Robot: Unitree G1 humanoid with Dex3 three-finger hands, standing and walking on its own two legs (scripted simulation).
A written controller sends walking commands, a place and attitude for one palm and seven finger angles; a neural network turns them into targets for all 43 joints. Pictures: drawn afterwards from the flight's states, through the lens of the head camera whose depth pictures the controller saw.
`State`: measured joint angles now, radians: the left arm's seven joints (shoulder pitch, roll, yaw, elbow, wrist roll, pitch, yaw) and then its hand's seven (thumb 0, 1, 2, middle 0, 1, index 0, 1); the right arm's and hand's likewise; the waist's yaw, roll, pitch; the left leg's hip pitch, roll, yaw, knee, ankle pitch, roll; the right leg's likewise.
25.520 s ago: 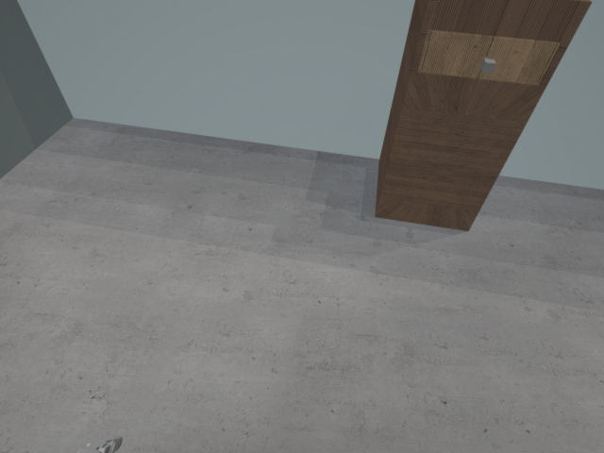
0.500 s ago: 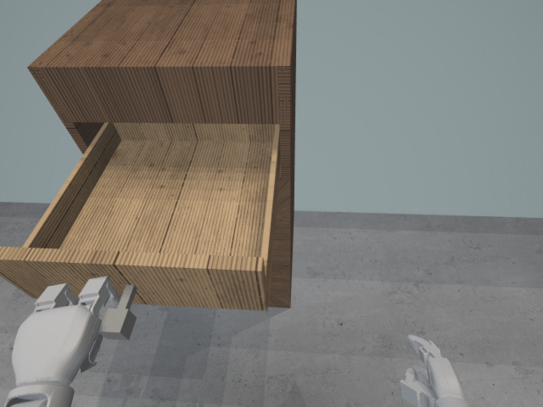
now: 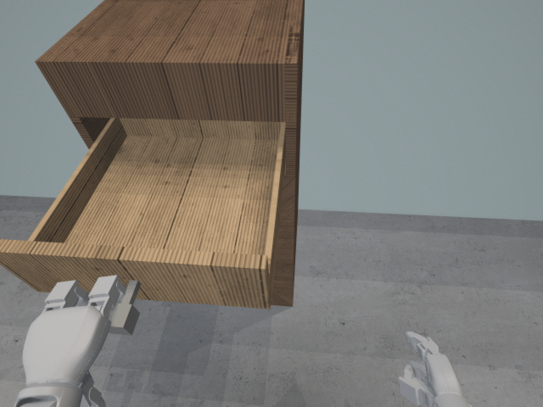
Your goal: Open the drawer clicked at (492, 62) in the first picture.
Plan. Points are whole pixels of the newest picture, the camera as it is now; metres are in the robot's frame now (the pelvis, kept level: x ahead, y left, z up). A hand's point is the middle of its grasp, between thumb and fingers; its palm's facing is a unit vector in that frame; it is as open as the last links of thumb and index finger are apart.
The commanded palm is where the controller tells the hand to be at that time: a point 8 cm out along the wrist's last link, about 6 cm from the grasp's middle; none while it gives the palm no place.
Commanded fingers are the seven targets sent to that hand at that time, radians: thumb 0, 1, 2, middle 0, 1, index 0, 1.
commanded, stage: lift the hand off the handle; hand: left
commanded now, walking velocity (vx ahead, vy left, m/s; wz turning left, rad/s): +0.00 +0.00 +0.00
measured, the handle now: (125, 306) +0.23 +0.24 +0.04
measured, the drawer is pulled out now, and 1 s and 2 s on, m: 0.30 0.30 0.30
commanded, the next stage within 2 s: draw the hand back to the body in 1.44 s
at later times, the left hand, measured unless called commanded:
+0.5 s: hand (78, 323) +0.19 +0.28 +0.07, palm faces +0.05 -0.03 -1.00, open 13.3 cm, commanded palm +0.16 +0.28 +0.13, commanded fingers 0.00 -0.50 0.30 -0.30 -1.20 -0.30 -1.20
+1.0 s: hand (50, 291) +0.20 +0.27 +0.15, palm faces +0.09 -0.06 -0.99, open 13.8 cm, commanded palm +0.16 +0.27 +0.20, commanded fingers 0.00 -0.50 0.30 -0.30 -1.20 -0.30 -1.20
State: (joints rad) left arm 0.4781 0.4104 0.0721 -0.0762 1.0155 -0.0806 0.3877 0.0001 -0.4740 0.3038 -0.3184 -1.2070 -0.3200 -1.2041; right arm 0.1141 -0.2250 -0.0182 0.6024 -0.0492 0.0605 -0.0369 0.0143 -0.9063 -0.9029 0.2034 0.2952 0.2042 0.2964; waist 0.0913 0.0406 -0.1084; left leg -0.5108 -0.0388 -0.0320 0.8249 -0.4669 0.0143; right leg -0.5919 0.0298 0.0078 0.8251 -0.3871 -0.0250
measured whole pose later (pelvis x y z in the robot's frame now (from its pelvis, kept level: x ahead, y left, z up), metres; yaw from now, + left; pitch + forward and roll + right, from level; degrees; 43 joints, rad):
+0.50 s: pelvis +0.00 +0.00 +0.01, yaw +0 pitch +6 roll +0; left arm 0.46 0.48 0.07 -0.18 0.96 -0.05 0.30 0.00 -0.49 0.30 -0.32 -1.20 -0.41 -1.23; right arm 0.11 -0.23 -0.01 0.60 -0.03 0.07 -0.06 0.01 -0.91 -0.90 0.20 0.30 0.20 0.30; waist 0.10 0.07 -0.08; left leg -0.40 -0.04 -0.04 0.74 -0.43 0.02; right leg -0.47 0.03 0.01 0.73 -0.36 -0.02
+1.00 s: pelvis +0.00 +0.01 +0.03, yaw +0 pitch +0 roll +0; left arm 0.41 0.54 0.08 -0.39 0.86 0.08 0.08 0.00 -0.49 0.30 -0.32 -1.21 -0.32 -1.20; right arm 0.10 -0.25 0.03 0.57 0.00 0.12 -0.05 0.01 -0.91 -0.90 0.20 0.30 0.20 0.30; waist 0.12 0.10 -0.03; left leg -0.18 -0.04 -0.04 0.52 -0.34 0.03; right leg -0.25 0.02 0.01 0.52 -0.26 -0.01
